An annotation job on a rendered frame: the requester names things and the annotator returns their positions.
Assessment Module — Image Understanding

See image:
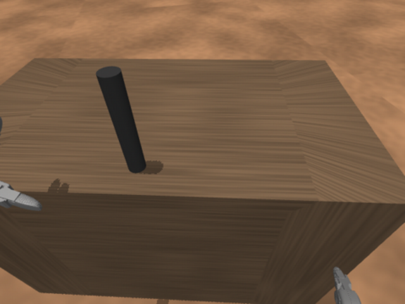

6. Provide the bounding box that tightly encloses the right robot hand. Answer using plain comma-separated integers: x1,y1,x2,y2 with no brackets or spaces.
333,267,361,304

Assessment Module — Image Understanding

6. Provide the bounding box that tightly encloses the can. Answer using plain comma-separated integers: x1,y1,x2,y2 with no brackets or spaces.
96,66,146,173

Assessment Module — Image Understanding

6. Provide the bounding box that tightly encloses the left robot hand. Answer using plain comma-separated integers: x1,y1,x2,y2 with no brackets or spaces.
0,117,42,211

